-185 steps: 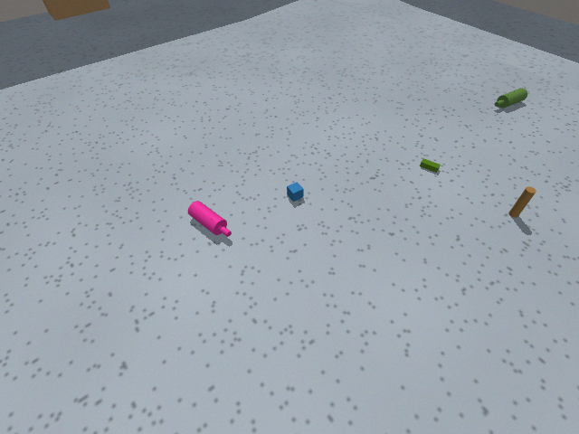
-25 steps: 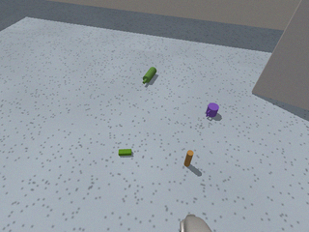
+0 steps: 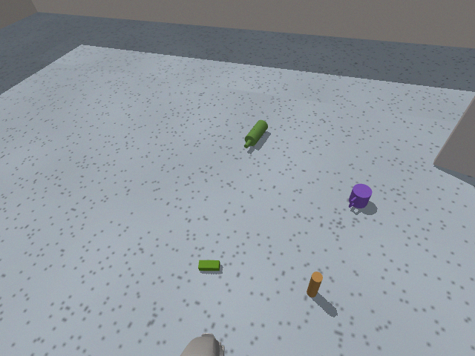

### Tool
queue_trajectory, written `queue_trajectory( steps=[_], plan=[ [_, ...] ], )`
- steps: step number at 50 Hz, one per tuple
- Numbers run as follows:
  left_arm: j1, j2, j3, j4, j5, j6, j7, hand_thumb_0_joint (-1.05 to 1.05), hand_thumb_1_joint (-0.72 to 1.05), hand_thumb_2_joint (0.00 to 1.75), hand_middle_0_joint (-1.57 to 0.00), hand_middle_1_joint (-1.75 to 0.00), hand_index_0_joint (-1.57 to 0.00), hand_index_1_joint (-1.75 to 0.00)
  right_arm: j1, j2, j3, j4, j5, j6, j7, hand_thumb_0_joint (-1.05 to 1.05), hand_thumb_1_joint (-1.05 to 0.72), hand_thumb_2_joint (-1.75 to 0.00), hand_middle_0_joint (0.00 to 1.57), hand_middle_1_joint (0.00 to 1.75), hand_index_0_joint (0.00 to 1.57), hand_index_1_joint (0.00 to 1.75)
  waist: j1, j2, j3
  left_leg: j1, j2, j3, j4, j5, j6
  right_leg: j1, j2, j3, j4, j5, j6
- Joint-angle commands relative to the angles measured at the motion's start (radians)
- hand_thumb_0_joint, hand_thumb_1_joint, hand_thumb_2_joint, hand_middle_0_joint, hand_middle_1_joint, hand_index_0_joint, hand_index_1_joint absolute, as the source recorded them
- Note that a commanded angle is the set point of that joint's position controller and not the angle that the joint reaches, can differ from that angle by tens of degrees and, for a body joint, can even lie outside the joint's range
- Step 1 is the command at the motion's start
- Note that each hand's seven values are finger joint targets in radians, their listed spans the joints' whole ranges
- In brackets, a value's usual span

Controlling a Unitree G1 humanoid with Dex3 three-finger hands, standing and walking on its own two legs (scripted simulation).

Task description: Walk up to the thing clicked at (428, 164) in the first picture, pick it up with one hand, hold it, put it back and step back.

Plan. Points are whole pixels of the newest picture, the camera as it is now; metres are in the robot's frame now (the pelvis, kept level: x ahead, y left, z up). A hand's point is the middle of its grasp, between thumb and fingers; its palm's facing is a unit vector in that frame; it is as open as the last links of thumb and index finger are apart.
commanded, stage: walk up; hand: left
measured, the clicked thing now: (209, 265) +0.62 +0.23 -0.76
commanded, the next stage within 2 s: none
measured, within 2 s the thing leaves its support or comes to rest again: neither
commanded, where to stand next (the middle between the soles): +0.26 +0.01 m, yaw +0 degrees
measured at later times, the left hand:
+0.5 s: hand (108, 330) +0.20 +0.31 -0.15, palm faces -0.07 -0.93 -0.36, open 7.4 cm
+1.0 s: hand (126, 298) +0.27 +0.30 -0.16, palm faces +0.01 -0.93 -0.36, open 7.4 cm
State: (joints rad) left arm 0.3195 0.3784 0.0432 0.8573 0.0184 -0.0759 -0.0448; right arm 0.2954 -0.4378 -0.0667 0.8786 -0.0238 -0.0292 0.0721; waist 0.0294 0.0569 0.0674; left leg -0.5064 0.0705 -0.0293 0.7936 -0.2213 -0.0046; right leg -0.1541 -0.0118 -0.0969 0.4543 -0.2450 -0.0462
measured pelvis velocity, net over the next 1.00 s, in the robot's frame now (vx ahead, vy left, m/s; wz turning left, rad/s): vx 0.20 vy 0.03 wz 0.01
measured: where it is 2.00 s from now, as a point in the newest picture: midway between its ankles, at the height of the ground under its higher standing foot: outside the picture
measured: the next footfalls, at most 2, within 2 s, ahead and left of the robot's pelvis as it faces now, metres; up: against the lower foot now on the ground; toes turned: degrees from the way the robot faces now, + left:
left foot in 0.14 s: +0.18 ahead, +0.16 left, +0.00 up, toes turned +5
right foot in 0.58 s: +0.30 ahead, -0.10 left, +0.00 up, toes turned -1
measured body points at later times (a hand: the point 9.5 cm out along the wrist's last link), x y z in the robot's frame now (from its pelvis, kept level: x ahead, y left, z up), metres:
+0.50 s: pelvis +0.14 +0.03 -0.01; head +0.16 +0.04 +0.44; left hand +0.20 +0.36 -0.12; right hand +0.19 -0.29 -0.11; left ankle +0.14 +0.15 -0.74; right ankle +0.25 -0.12 -0.71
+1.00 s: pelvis +0.20 +0.03 -0.02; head +0.20 +0.04 +0.43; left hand +0.27 +0.35 -0.14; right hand +0.25 -0.29 -0.14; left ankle +0.25 +0.16 -0.74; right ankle +0.26 -0.10 -0.74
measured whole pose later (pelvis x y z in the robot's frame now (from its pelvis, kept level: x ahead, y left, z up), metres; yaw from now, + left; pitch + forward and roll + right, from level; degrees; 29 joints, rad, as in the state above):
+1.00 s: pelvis +0.20 +0.03 -0.02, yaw +1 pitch -3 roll +1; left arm 0.20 0.39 0.02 0.95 0.00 0.00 -0.01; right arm 0.26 -0.39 -0.03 1.00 -0.03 -0.02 0.02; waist 0.01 -0.03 0.07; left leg -0.31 0.02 0.03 0.62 -0.25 0.00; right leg -0.35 -0.06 -0.02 0.69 -0.33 -0.01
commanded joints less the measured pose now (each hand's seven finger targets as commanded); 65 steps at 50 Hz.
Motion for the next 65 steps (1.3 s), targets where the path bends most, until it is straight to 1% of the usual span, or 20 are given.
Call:
queue_trajectory(
  steps=[1, 5, 7, 9, 10, 14, 20, 25, 28, 29, 30, 32, 37, 45, 46, 48, 49, 53, 60, 65],
  plan=[
    [-0.005, 0.297, 0.091, -0.081, -0.004, -0.031, 0.016, 0.00, 0.90, 0.90, -0.20, -0.30, -0.20, -0.30, -0.053, -0.149, -0.049, -0.080, -0.001, -0.034, 0.003, 0.00, -0.90, -0.90, 0.20, 0.30, 0.20, 0.30, 0.017, -0.190, 0.043, 0.063, 0.033, 0.032, -0.145, 0.047, 0.001, -0.106, -0.254, 0.204, -0.226, -0.196, -0.161],
    [-0.043, 0.308, 0.084, -0.090, -0.005, -0.021, 0.014, 0.00, 0.90, 0.90, -0.20, -0.30, -0.20, -0.30, 0.021, -0.164, -0.058, -0.056, -0.003, -0.050, -0.003, 0.00, -0.90, -0.90, 0.20, 0.30, 0.20, 0.30, -0.050, -0.134, -0.001, 0.261, 0.003, 0.075, -0.234, 0.027, 0.032, -0.171, -0.251, 0.189, -0.103, -0.199, -0.137],
    [0.016, 0.230, 0.052, -0.088, -0.003, -0.014, 0.015, 0.00, 0.90, 0.90, -0.20, -0.30, -0.20, -0.30, 0.152, -0.216, -0.079, -0.012, -0.007, -0.065, -0.024, 0.00, -0.90, -0.90, 0.20, 0.30, 0.20, 0.30, -0.110, 0.059, -0.099, 0.515, -0.013, 0.029, -0.337, -0.118, 0.064, -0.251, -0.151, 0.083, 0.245, 0.026, -0.087],
    [0.101, 0.174, 0.034, -0.070, -0.018, -0.003, 0.021, 0.00, 0.90, 0.90, -0.20, -0.30, -0.20, -0.30, 0.158, -0.319, -0.095, -0.062, -0.003, -0.074, -0.044, 0.00, -0.90, -0.90, 0.20, 0.30, 0.20, 0.30, -0.086, 0.208, -0.109, 0.621, 0.337, -0.597, -0.554, -0.255, 0.210, -0.544, 0.054, 0.057, 0.629, -0.266, 0.007],
    [0.056, 0.264, 0.057, -0.054, -0.008, 0.007, 0.035, 0.00, 0.90, 0.90, -0.20, -0.30, -0.20, -0.30, 0.152, -0.327, -0.099, -0.058, 0.022, -0.068, -0.040, 0.00, -0.90, -0.90, 0.20, 0.30, 0.20, 0.30, -0.098, 0.149, -0.065, 0.545, 0.382, -0.626, -0.536, -0.247, 0.282, -0.534, -0.020, 0.136, 0.689, -0.304, -0.006],
    [0.079, 0.250, 0.053, -0.012, -0.024, 0.014, 0.021, 0.00, 0.90, 0.90, -0.20, -0.30, -0.20, -0.30, 0.060, -0.220, -0.057, -0.082, 0.027, -0.073, -0.051, 0.00, -0.90, -0.90, 0.20, 0.30, 0.20, 0.30, -0.037, 0.063, 0.002, 0.382, 0.203, -0.175, -0.499, 0.124, 0.185, -0.415, -0.071, 0.187, 0.613, -0.120, 0.004],
    [0.013, 0.222, 0.052, -0.023, -0.012, 0.018, 0.000, 0.00, 0.90, 0.90, -0.20, -0.30, -0.20, -0.30, 0.019, -0.241, -0.065, -0.111, 0.014, -0.063, -0.047, 0.00, -0.90, -0.90, 0.20, 0.30, 0.20, 0.30, -0.054, 0.119, 0.034, 0.291, 0.189, -0.088, -0.555, -0.085, 0.244, -0.366, -0.092, 0.098, 0.373, -0.025, 0.055],
    [-0.010, 0.171, 0.043, -0.001, -0.008, 0.002, 0.028, 0.00, 0.90, 0.90, -0.20, -0.30, -0.20, -0.30, -0.001, -0.205, -0.041, -0.103, 0.017, -0.036, -0.055, 0.00, -0.90, -0.90, 0.20, 0.30, 0.20, 0.30, -0.035, 0.084, -0.015, 0.242, 0.172, -0.009, -0.344, 0.440, 0.214, -0.170, -0.028, 0.034, 0.202, 0.078, 0.047],
    [0.061, 0.209, 0.054, 0.039, -0.005, -0.016, 0.050, 0.00, 0.90, 0.90, -0.20, -0.30, -0.20, -0.30, -0.017, -0.134, -0.010, -0.100, 0.040, -0.019, -0.061, 0.00, -0.90, -0.90, 0.20, 0.30, 0.20, 0.30, 0.018, -0.069, -0.116, 0.228, 0.055, 0.070, -0.082, 0.286, 0.110, 0.052, -0.011, 0.052, -0.017, 0.269, 0.013],
    [0.085, 0.271, 0.073, 0.037, 0.000, -0.024, 0.058, 0.00, 0.90, 0.90, -0.20, -0.30, -0.20, -0.30, 0.021, -0.087, 0.009, -0.104, 0.047, -0.020, -0.062, 0.00, -0.90, -0.90, 0.20, 0.30, 0.20, 0.30, 0.026, -0.227, -0.183, 0.135, 0.003, 0.089, 0.077, 0.045, 0.073, 0.154, -0.166, 0.251, -0.039, 0.386, -0.027],
    [0.093, 0.319, 0.080, 0.005, -0.003, -0.024, 0.055, 0.00, 0.90, 0.90, -0.20, -0.30, -0.20, -0.30, 0.083, -0.062, 0.020, -0.108, 0.041, -0.011, -0.059, 0.00, -0.90, -0.90, 0.20, 0.30, 0.20, 0.30, 0.006, -0.313, -0.192, 0.011, -0.085, 0.060, 0.186, -0.327, 0.049, 0.193, -0.344, 0.561, -0.105, 0.243, -0.107],
    [0.030, 0.348, 0.087, -0.008, -0.013, -0.006, 0.053, 0.00, 0.90, 0.90, -0.20, -0.30, -0.20, -0.30, 0.055, -0.190, -0.025, -0.064, 0.022, 0.011, -0.076, 0.00, -0.90, -0.90, 0.20, 0.30, 0.20, 0.30, 0.016, -0.246, -0.099, -0.035, -0.039, 0.007, 0.289, -0.414, 0.054, 0.066, -0.380, 0.622, -0.141, -0.071, -0.224],
    [-0.058, 0.281, 0.057, -0.025, -0.002, -0.001, 0.056, 0.00, 0.90, 0.90, -0.20, -0.30, -0.20, -0.30, 0.060, -0.160, -0.021, -0.001, 0.016, 0.019, -0.058, 0.00, -0.90, -0.90, 0.20, 0.30, 0.20, 0.30, -0.014, -0.242, -0.035, 0.015, -0.017, 0.002, 0.184, -0.199, 0.024, -0.087, -0.217, 0.334, -0.168, -0.141, -0.144],
    [-0.160, 0.237, 0.039, -0.021, -0.014, 0.037, 0.046, 0.00, 0.90, 0.90, -0.20, -0.30, -0.20, -0.30, 0.049, -0.127, -0.019, 0.081, 0.002, -0.008, -0.068, 0.00, -0.90, -0.90, 0.20, 0.30, 0.20, 0.30, -0.050, -0.183, -0.080, 0.342, -0.056, 0.077, -0.265, -0.002, 0.018, -0.272, -0.205, 0.216, 0.012, -0.108, -0.100],
    [-0.162, 0.200, 0.023, -0.021, -0.018, 0.042, 0.046, 0.00, 0.90, 0.90, -0.20, -0.30, -0.20, -0.30, 0.047, -0.149, -0.023, 0.084, -0.001, -0.013, -0.074, 0.00, -0.90, -0.90, 0.20, 0.30, 0.20, 0.30, -0.060, -0.116, -0.081, 0.381, -0.031, 0.030, -0.328, 0.007, 0.029, -0.312, -0.182, 0.201, 0.053, -0.136, -0.060],
    [-0.132, 0.140, -0.001, -0.001, -0.033, 0.053, 0.043, 0.00, 0.90, 0.90, -0.20, -0.30, -0.20, -0.30, -0.085, -0.227, -0.026, 0.040, -0.006, -0.024, -0.078, 0.00, -0.90, -0.90, 0.20, 0.30, 0.20, 0.30, -0.010, 0.096, -0.047, 0.245, 0.213, -0.360, -0.555, -0.296, 0.107, -0.310, -0.028, 0.096, 0.187, -0.206, 0.019],
    [-0.115, 0.204, 0.022, 0.046, -0.032, 0.060, 0.048, 0.00, 0.90, 0.90, -0.20, -0.30, -0.20, -0.30, -0.152, -0.264, -0.026, 0.037, 0.006, -0.018, -0.073, 0.00, -0.90, -0.90, 0.20, 0.30, 0.20, 0.30, -0.003, 0.112, -0.003, 0.048, 0.256, -0.360, -0.581, -0.464, 0.176, -0.154, -0.035, 0.106, 0.267, -0.243, 0.021],
    [-0.095, 0.200, 0.021, 0.119, -0.020, 0.048, 0.041, 0.00, 0.90, 0.90, -0.20, -0.30, -0.20, -0.30, -0.186, -0.172, 0.007, 0.060, 0.008, -0.008, -0.066, 0.00, -0.90, -0.90, 0.20, 0.30, 0.20, 0.30, 0.015, 0.092, 0.005, 0.081, 0.096, -0.136, -0.471, -0.318, 0.069, -0.055, -0.036, 0.103, 0.063, -0.045, 0.013],
    [-0.190, 0.209, 0.006, 0.168, -0.019, 0.043, 0.040, 0.00, 0.90, 0.90, -0.20, -0.30, -0.20, -0.30, -0.202, -0.169, 0.018, 0.107, 0.016, 0.001, -0.066, 0.00, -0.90, -0.90, 0.20, 0.30, 0.20, 0.30, -0.014, 0.044, -0.003, 0.159, 0.068, -0.121, -0.470, -0.326, 0.050, -0.102, -0.071, 0.176, -0.060, -0.149, 0.013],
    [-0.228, 0.209, -0.002, 0.203, -0.017, 0.028, 0.043, 0.00, 0.90, 0.90, -0.20, -0.30, -0.20, -0.30, -0.201, -0.146, 0.026, 0.143, 0.026, -0.008, -0.069, 0.00, -0.90, -0.90, 0.20, 0.30, 0.20, 0.30, -0.036, -0.072, -0.064, 0.288, 0.051, -0.069, -0.406, -0.017, 0.044, -0.079, -0.115, 0.200, -0.113, 0.054, 0.009]
  ],
)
